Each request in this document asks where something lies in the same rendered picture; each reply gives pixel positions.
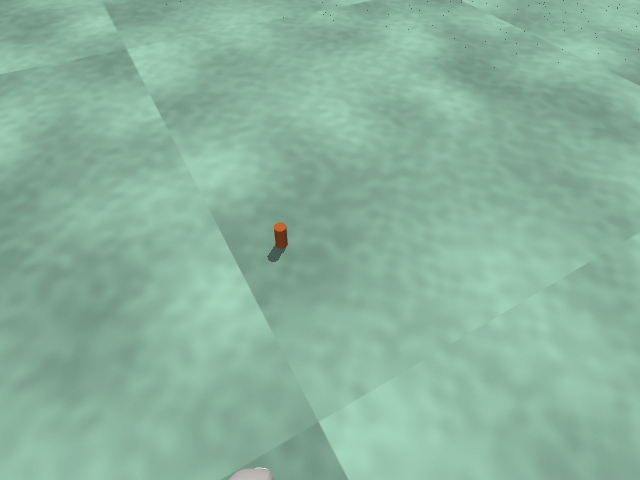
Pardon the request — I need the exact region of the can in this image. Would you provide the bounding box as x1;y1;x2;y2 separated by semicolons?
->
274;222;288;249

